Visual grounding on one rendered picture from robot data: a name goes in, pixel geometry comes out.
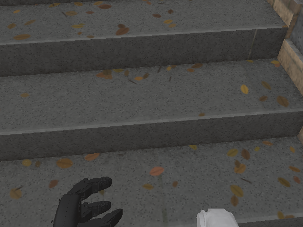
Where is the robot right thigh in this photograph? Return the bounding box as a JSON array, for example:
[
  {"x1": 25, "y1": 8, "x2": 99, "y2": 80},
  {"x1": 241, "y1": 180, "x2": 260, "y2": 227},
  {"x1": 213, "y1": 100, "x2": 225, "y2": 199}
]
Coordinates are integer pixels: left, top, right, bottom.
[{"x1": 197, "y1": 208, "x2": 240, "y2": 227}]

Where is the robot left hand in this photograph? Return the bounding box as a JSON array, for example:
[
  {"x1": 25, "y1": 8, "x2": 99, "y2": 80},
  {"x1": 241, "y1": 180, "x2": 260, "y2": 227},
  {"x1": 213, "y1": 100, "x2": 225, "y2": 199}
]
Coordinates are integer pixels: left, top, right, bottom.
[{"x1": 51, "y1": 177, "x2": 123, "y2": 227}]

